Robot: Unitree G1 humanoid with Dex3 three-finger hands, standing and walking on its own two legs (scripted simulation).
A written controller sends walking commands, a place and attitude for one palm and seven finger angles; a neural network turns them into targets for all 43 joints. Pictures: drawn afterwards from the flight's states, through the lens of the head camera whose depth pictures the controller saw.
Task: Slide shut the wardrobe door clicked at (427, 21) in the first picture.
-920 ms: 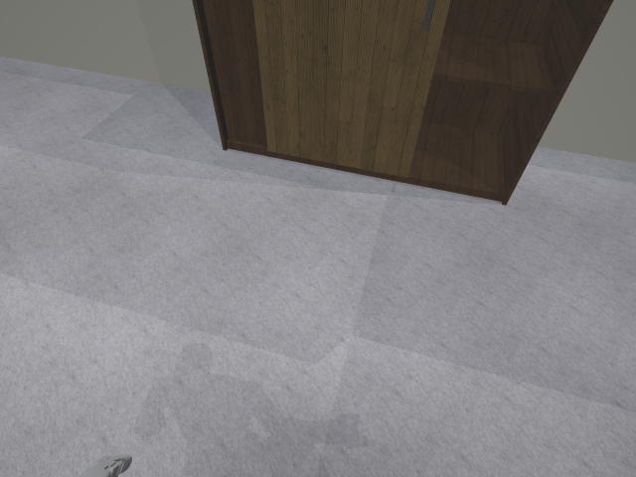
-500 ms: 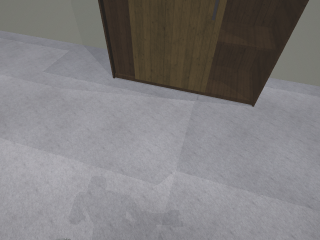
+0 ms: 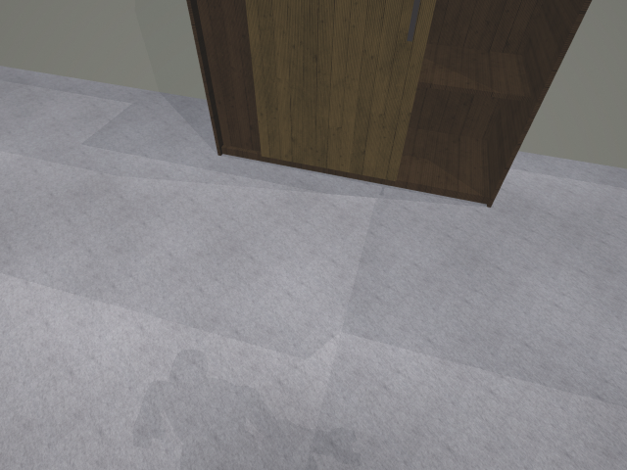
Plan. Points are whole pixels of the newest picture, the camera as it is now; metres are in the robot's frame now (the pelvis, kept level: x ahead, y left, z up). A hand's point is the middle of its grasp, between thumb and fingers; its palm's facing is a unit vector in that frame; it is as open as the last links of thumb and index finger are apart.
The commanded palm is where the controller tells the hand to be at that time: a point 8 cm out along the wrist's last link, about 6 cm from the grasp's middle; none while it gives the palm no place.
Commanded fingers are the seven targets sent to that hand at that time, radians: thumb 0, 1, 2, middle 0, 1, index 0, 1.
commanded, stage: stand and wait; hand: left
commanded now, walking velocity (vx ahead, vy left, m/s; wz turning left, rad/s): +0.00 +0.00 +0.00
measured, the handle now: out of the picture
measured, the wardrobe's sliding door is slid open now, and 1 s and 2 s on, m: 0.45 0.45 0.45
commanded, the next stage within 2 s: look at it before walking up in 0.04 s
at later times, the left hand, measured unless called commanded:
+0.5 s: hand out of the picture +0.07 +0.25 -0.16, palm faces -0.04 -0.94 -0.33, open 7.4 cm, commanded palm none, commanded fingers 0.00 0.90 0.90 -0.20 -0.30 -0.20 -0.30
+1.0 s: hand out of the picture +0.05 +0.20 -0.18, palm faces -0.09 -0.97 -0.23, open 7.4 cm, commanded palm none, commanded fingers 0.00 0.90 0.90 -0.20 -0.30 -0.20 -0.30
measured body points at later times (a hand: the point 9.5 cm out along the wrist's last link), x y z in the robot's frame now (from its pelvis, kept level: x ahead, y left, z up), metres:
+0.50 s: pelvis +0.00 +0.00 +0.00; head +0.00 +0.00 +0.45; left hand +0.07 +0.30 -0.13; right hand +0.07 -0.29 -0.13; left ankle +0.00 +0.13 -0.74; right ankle +0.00 -0.11 -0.74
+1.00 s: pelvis +0.04 +0.00 -0.01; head +0.03 -0.01 +0.44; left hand +0.05 +0.25 -0.16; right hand +0.04 -0.27 -0.16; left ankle +0.00 +0.13 -0.74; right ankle +0.01 -0.11 -0.74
